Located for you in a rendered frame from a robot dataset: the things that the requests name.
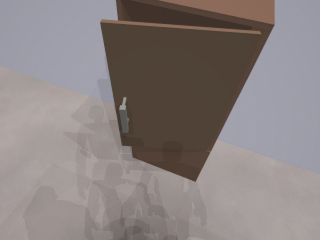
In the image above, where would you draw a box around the cupboard door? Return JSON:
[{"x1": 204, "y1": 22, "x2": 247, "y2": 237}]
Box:
[{"x1": 100, "y1": 19, "x2": 262, "y2": 151}]

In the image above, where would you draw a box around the handle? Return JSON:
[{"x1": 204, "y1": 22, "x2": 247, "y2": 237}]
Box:
[{"x1": 119, "y1": 97, "x2": 129, "y2": 133}]

